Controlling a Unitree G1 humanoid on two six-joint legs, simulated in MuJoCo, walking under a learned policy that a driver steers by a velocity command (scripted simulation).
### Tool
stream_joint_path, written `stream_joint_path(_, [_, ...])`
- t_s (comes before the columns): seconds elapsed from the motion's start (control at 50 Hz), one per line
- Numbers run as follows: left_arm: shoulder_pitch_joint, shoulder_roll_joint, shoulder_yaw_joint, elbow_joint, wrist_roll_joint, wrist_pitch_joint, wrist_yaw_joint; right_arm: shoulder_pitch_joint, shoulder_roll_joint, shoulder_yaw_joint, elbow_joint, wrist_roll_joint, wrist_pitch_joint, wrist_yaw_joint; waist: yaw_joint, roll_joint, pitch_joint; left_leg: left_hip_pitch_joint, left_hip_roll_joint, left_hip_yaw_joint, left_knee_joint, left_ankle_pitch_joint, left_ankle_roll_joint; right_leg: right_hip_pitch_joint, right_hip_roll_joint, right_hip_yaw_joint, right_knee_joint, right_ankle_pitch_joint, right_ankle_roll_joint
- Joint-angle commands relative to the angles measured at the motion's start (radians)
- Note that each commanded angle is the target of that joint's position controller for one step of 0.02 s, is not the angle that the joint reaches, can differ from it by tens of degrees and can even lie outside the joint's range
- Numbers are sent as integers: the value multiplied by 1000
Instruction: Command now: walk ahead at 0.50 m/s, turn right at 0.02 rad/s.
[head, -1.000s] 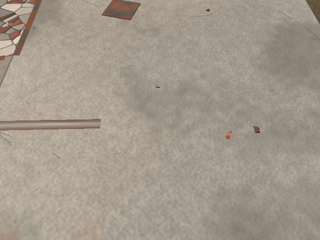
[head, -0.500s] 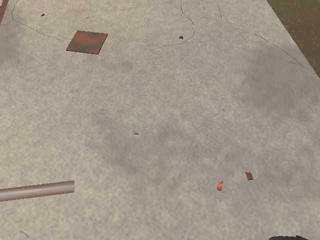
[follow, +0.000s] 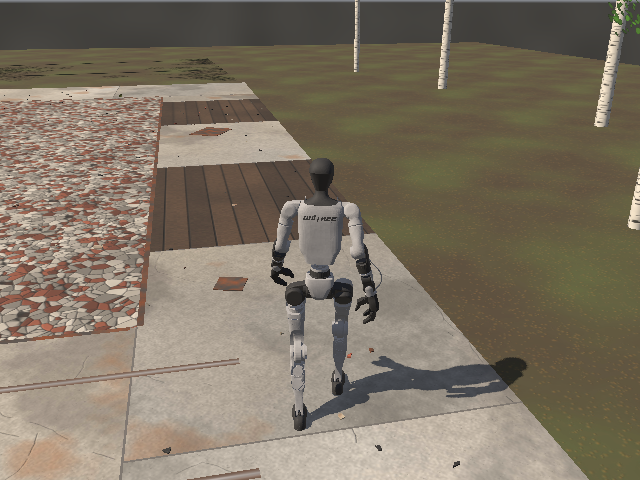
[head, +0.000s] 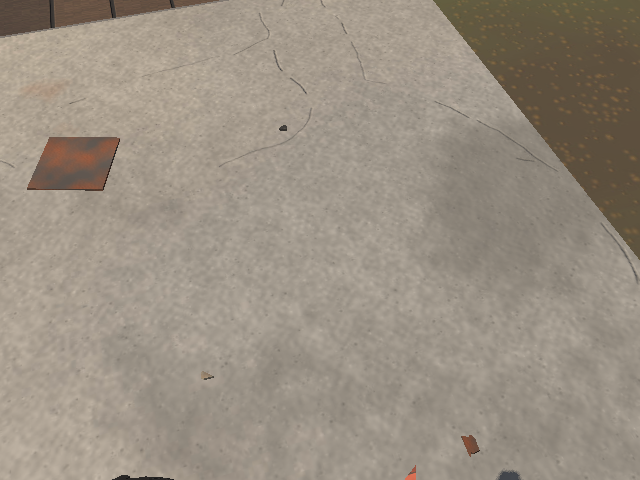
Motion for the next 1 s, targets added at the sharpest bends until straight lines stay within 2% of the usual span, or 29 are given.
stream_joint_path(0.02, [304, 148, 55, 49, 19, -31, 24, -11, -152, -27, -37, 3, -1, -9, 180, 48, -150, -140, 208, -39, 392, 795, 90, 425, 16, 17, -85, -26, -73])
stream_joint_path(0.04, [458, 244, 79, 67, 43, -37, 38, 10, -84, -6, -84, 22, -3, -4, 215, -99, -292, -400, 126, 17, 726, 417, 55, 706, -255, 345, -112, -127, -148])
stream_joint_path(0.06, [464, 297, 96, 81, 20, -23, 32, 94, -62, -9, -78, 29, -1, -3, 170, -251, -354, -653, -25, -19, 970, -205, 43, 814, -414, 725, -237, -124, -249])
stream_joint_path(0.08, [371, 224, 82, 70, -12, -15, 27, 2, -147, -31, -75, 3, 9, -8, 148, -78, -210, -732, 49, -108, 1016, -134, 58, 697, -349, 627, -250, -208, -213])
stream_joint_path(0.1, [282, 164, 66, 56, -17, -17, 23, -58, -129, -29, -93, 3, 2, 1, 120, -48, -94, -733, 86, -106, 980, -40, 60, 552, -307, 493, -285, -172, -188])
stream_joint_path(0.12, [237, 123, 55, 54, -13, -23, 20, -79, -108, -25, -93, 5, 3, 6, 92, -31, -48, -694, 118, -99, 925, 18, 56, 459, -256, 398, -326, -109, -156])
stream_joint_path(0.14, [228, 105, 49, 64, -17, -29, 23, -76, -101, -25, -88, -9, 13, 10, 69, -48, -19, -653, 136, -91, 886, 42, 44, 392, -218, 329, -349, -43, -134])
stream_joint_path(0.16, [229, 93, 45, 75, -19, -35, 26, -55, -85, -21, -78, -19, 26, 17, 49, -58, -20, -612, 145, -85, 864, 61, 30, 354, -192, 278, -370, -3, -123])
stream_joint_path(0.2, [274, 108, 49, 101, -23, -51, 26, -71, -76, -21, -81, -22, 40, 27, 40, -44, -23, -617, 147, -65, 845, 92, 12, 349, -180, 234, -391, 95, -136])
stream_joint_path(0.24, [309, 125, 54, 122, -27, -57, 27, -141, -76, -21, -103, -22, 48, 31, 45, -34, 3, -685, 165, -52, 798, 153, -6, 361, -172, 199, -420, 111, -145])
stream_joint_path(0.32, [378, 114, 49, 157, -27, -52, 26, -300, -72, -15, -154, -16, 48, 33, 77, -28, 41, -769, 174, -25, 634, 275, -30, 409, -148, 146, -436, 181, -139])
stream_joint_path(0.4, [440, 119, 46, 189, -22, -51, 30, -424, -55, 0, -193, -10, 42, 31, 112, -35, 55, -738, 142, 14, 456, 349, -20, 469, -144, 105, -420, 284, -129])
stream_joint_path(0.46, [477, 125, 46, 215, -14, -46, 37, -483, -66, 1, -219, -10, 36, 28, 125, -41, 67, -735, 122, 22, 379, 322, 10, 561, -175, 104, -386, 358, -129])
stream_joint_path(0.5, [468, 135, 49, 225, -9, -43, 44, -477, -77, -2, -225, -9, 29, 25, 107, -44, 65, -699, 104, 26, 338, 260, 39, 609, -196, 99, -337, 464, -121])
stream_joint_path(0.52, [449, 142, 51, 225, -8, -42, 47, -441, -84, -6, -217, -9, 24, 21, 85, -49, 48, -634, 81, 37, 317, 220, 57, 616, -197, 86, -285, 585, -110])
stream_joint_path(0.54, [433, 152, 53, 226, -6, -40, 48, -366, -97, -14, -193, -10, 19, 14, 51, -56, 7, -532, 49, 49, 298, 183, 76, 616, -191, 75, -193, 720, -97])
stream_joint_path(0.56, [415, 154, 53, 227, -8, -36, 47, -219, -111, -26, -144, -15, 11, 5, -14, -34, -68, -360, 17, 66, 234, 211, 100, 590, -160, 47, -23, 768, -80])
stream_joint_path(0.58, [411, 136, 46, 213, -16, -36, 45, -38, -160, -45, -89, -34, 1, -6, -77, 4, -175, -92, 102, -25, 225, 214, 139, 428, -119, 21, 210, 579, -61])
stream_joint_path(0.6, [505, 36, 23, 180, -53, -38, 34, 82, -282, -77, -77, -55, -1, -14, -57, 211, -327, 227, 413, -476, 182, 119, 258, 80, 30, -40, 607, 53, -12])
stream_joint_path(0.62, [500, 97, 43, 195, -33, -38, 33, 35, -265, -76, -76, -15, 15, -2, -41, 201, -349, 216, 476, -745, 37, 105, 305, -74, 113, 84, 770, -410, -20])
stream_joint_path(0.64, [408, 123, 55, 172, -20, -33, 34, -89, -218, -65, -91, 5, 20, 1, 9, 116, -168, 64, 433, -576, 27, 28, 271, -143, 35, 125, 796, -330, -31])
stream_joint_path(0.66, [350, 108, 51, 158, -18, -39, 27, -166, -144, -45, -105, 6, 15, 5, 28, 63, -70, -82, 390, -458, -18, 56, 243, -133, -5, 120, 739, -249, -32])
stream_joint_path(0.68, [336, 85, 50, 160, -17, -34, 24, -196, -104, -33, -100, 3, 9, 6, 58, 60, -16, -179, 338, -362, -56, 105, 202, -91, -38, 113, 670, -206, -29])
stream_joint_path(0.7, [349, 73, 48, 163, -1, -21, 20, -202, -79, -25, -85, 6, 3, 2, 87, 83, 8, -251, 296, -290, -79, 164, 172, -39, -57, 110, 619, -183, -18])
stream_joint_path(0.74, [364, 48, 44, 172, 7, 0, 8, -159, -80, -23, -59, 4, -14, 1, 103, 86, -5, -281, 268, -222, -97, 276, 171, 2, -59, 87, 590, -152, 1])
stream_joint_path(0.8, [262, 51, 45, 137, 5, 12, 1, -101, -113, -29, -30, 8, -26, 1, 99, 73, 24, -255, 254, -165, -136, 322, 182, -97, -85, 62, 505, -64, 30])
stream_joint_path(0.84, [170, 54, 44, 106, 2, 14, -1, -62, -107, -26, -16, 9, -24, 1, 78, 73, 46, -221, 241, -140, -149, 358, 178, -158, -94, 47, 413, 4, 46])
stream_joint_path(0.9, [59, 39, 34, 69, -5, 9, -3, -19, -103, -22, -1, 9, -23, 0, 51, 75, 57, -185, 220, -98, -142, 435, 163, -153, -78, 18, 246, 88, 56])
stream_joint_path(1.0, [-72, 43, 27, 20, -7, 2, 1, 68, -105, -19, 37, 0, -17, -11, 8, 83, 70, -47, 253, -96, -93, 565, 165, -142, -40, -7, 88, 99, 31])
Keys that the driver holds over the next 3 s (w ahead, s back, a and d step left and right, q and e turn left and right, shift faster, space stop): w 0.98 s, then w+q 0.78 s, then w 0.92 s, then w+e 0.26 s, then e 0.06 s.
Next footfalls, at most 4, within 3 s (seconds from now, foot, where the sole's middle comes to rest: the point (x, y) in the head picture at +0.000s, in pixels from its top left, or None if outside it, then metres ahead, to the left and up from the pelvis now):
0.02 right None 0.17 -0.09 -0.77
0.58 left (278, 478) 0.47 0.09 -0.77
1.12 right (354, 339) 0.78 -0.10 -0.77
1.66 left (251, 266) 1.01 0.14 -0.77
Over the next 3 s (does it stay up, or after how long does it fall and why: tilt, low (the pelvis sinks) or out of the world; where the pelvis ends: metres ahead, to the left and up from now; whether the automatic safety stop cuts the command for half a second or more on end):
stays up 1.52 0.39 0.02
